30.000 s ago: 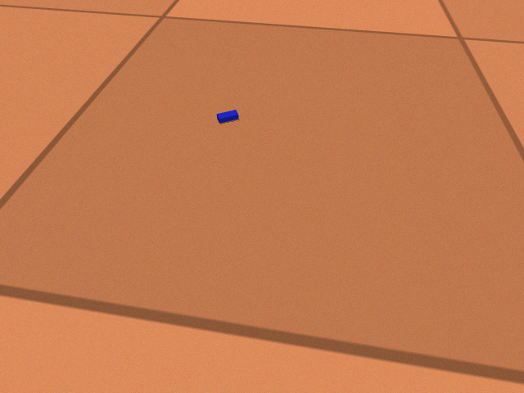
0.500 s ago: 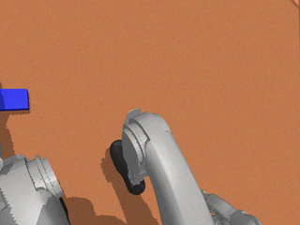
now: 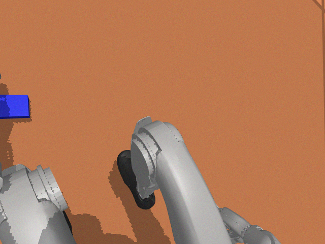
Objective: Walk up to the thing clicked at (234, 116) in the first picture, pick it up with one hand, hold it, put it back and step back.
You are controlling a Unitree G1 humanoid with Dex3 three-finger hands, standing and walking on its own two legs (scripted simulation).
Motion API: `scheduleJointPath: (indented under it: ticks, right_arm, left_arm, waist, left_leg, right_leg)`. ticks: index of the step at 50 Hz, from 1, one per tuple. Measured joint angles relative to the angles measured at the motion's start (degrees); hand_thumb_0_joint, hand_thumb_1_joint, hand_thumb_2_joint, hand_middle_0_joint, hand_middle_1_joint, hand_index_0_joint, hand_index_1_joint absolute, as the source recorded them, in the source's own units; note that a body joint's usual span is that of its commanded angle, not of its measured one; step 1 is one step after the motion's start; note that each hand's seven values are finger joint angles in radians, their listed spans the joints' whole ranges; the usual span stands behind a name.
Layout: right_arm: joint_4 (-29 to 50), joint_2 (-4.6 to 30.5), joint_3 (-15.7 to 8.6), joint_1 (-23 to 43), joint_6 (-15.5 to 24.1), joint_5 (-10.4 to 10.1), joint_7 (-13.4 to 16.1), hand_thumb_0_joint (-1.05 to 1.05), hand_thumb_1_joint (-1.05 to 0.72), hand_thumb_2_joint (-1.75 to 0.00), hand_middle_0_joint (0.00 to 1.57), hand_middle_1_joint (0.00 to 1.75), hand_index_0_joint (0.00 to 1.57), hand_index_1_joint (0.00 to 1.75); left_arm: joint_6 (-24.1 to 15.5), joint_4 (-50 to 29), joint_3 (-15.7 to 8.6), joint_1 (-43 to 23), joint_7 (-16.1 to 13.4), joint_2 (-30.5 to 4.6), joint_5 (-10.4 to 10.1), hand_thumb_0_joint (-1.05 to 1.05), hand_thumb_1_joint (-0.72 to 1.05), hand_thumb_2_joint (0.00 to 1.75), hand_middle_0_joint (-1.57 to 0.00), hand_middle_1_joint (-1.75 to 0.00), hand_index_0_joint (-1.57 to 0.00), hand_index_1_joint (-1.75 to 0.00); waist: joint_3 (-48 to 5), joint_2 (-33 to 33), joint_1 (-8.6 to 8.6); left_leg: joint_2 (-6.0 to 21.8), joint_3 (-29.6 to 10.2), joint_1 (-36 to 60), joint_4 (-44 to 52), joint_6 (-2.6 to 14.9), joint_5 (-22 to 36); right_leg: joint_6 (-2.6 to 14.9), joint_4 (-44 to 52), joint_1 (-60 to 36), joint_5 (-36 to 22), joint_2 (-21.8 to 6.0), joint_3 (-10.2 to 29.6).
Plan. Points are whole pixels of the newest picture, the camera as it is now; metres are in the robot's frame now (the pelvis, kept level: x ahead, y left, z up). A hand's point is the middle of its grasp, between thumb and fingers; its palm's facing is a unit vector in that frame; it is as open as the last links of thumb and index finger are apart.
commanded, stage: open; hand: left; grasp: from above
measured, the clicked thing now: out of the picture +0.47 +0.20 -0.30
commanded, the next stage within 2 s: withdraw in 0.24 s
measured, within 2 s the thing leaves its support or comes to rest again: neither
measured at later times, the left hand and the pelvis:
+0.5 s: hand out of the picture +0.46 +0.23 -0.26, palm faces -0.44 -0.07 -0.90, open 13.8 cm; pelvis +0.00 +0.00 +0.00, yaw +0 degrees
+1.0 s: hand out of the picture +0.43 +0.25 -0.10, palm faces -0.53 -0.14 -0.84, open 13.3 cm; pelvis +0.00 -0.01 +0.05, yaw +8 degrees
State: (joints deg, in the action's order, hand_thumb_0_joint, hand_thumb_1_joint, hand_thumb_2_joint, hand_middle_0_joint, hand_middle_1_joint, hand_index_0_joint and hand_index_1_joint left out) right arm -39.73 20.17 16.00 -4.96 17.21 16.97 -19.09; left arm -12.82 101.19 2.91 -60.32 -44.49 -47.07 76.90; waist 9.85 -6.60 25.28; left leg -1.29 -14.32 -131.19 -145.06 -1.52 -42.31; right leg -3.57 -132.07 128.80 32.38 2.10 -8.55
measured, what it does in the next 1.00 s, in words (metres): rises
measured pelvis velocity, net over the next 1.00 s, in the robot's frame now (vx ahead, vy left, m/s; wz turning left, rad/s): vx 0.00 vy -0.01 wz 0.14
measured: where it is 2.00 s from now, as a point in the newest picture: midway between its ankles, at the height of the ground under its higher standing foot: (106, 216)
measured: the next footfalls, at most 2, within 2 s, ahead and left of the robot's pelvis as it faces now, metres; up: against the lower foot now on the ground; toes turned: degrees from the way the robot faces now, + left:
none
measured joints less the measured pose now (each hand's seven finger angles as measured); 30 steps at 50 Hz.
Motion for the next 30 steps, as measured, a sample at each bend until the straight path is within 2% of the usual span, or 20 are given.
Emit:
scheduleJointPath:
  ticks: [4, 9, 14, 18, 23, 27, 30]
  right_arm:
    - [-0.1, 0.4, -0.6, -0.1, 0.1, -0.3, -0.2, 0.00, -0.90, -0.90, 0.20, 0.30, 0.20, 0.30]
    - [0.8, 1.4, -0.7, -1.1, 0.1, -1.1, -0.4, 0.00, -0.90, -0.90, 0.20, 0.30, 0.20, 0.30]
    - [1.3, 1.7, -0.1, -2.4, -0.1, -1.5, -0.2, 0.00, -0.90, -0.90, 0.20, 0.30, 0.20, 0.30]
    - [1.2, 1.1, 0.5, -3.1, -1.0, -1.2, 0.2, 0.00, -0.90, -0.90, 0.20, 0.30, 0.20, 0.30]
    - [0.6, 0.3, 0.8, -2.8, -1.1, -0.6, 0.4, 0.00, -0.90, -0.90, 0.20, 0.30, 0.20, 0.30]
    - [0.1, -0.5, -0.4, -2.5, -0.6, -0.2, -0.5, 0.00, -0.91, -0.90, 0.20, 0.30, 0.20, 0.30]
    - [-0.1, -0.9, -2.0, -2.4, -0.2, -0.5, -1.9, 0.00, -0.91, -0.90, 0.20, 0.30, 0.20, 0.30]
  left_arm:
    - [2.5, 0.6, -0.3, -0.7, -0.4, 0.2, -0.7, 0.00, -0.35, 0.89, -0.24, -0.78, -0.21, -0.81]
    - [4.1, 1.7, -2.5, -1.7, 1.9, -0.5, -2.4, 0.00, -0.40, 0.93, -0.20, -0.81, -0.16, -0.85]
    - [2.9, 1.3, -3.0, -1.6, 4.9, -1.7, -3.6, 0.00, -0.45, 0.97, -0.16, -0.84, -0.12, -0.88]
    - [0.7, 0.0, -2.6, -0.4, 5.7, -2.1, -3.1, 0.00, -0.46, 0.98, -0.15, -0.87, -0.11, -0.91]
    - [-1.2, -2.1, -0.8, 1.1, 4.7, -1.2, -2.2, 0.00, -0.46, 0.97, -0.15, -0.91, -0.13, -0.93]
    - [-0.6, -4.2, -1.7, 1.2, 1.9, 0.2, -0.6, 0.00, -0.44, 0.94, -0.16, -0.92, -0.16, -0.92]
    - [2.2, -5.0, -3.0, 0.2, -0.5, 1.7, -0.5, 0.00, -0.42, 0.93, -0.16, -0.92, -0.17, -0.91]
  waist:
    - [-0.3, 0.1, 0.46]
    - [-0.1, 0.3, 1.11]
    - [0.8, -0.2, 1.03]
    - [1.1, -0.5, 0.38]
    - [0.8, -0.2, -0.51]
    - [-0.2, 0.5, -1.15]
    - [-1.6, 1.4, -1.28]
  left_leg:
    - [0.1, 0.3, -0.3, 0.3, 0.29, 0.2]
    - [0.0, 0.7, -1.0, 0.3, 0.66, 0.4]
    - [-0.2, 0.6, -0.9, -0.1, 0.53, 0.1]
    - [-0.2, 0.3, -0.3, -0.2, 0.26, -0.5]
    - [-0.3, 0.0, 0.3, -0.3, 0.15, -1.1]
    - [-0.3, 0.0, 0.4, 0.0, 0.06, -1.1]
    - [-0.3, 0.3, 0.2, 0.4, 0.04, -0.9]
  right_leg:
    - [-0.01, 0.3, 0.2, -0.1, 0.1, 0.2]
    - [-0.20, 0.3, 0.7, 0.0, -0.1, 0.5]
    - [-0.20, -0.2, 0.6, 0.4, -0.2, 0.4]
    - [-0.16, -0.4, 0.1, 0.8, -0.3, 0.2]
    - [-0.12, -0.3, -0.6, 1.4, -0.4, -0.1]
    - [0.09, -0.1, -0.7, 1.4, -0.4, -0.1]
    - [0.23, 0.1, -0.5, 1.3, -0.5, 0.2]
